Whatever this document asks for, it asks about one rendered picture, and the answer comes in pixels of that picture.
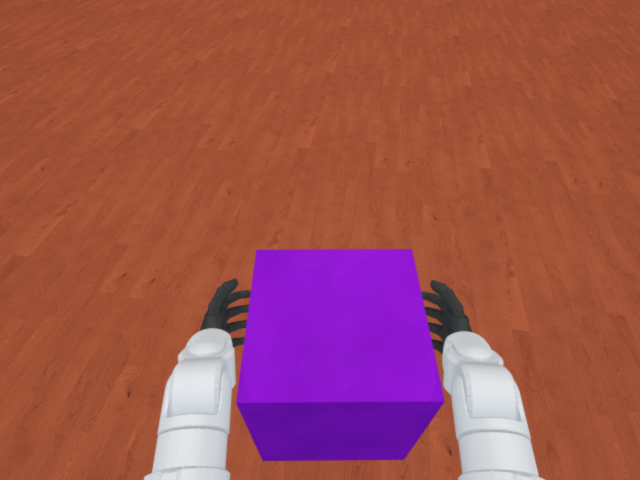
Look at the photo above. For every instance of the left robot hand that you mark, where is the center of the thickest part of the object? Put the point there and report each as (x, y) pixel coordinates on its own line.
(218, 314)

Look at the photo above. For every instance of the right robot forearm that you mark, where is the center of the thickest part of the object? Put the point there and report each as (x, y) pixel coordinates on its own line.
(490, 422)

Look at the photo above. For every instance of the carton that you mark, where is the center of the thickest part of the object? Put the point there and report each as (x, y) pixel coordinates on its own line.
(338, 361)

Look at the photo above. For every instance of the left robot forearm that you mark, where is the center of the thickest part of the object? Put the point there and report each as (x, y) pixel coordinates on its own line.
(195, 415)

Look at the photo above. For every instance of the right robot hand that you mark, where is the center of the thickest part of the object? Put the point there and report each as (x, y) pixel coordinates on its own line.
(451, 315)

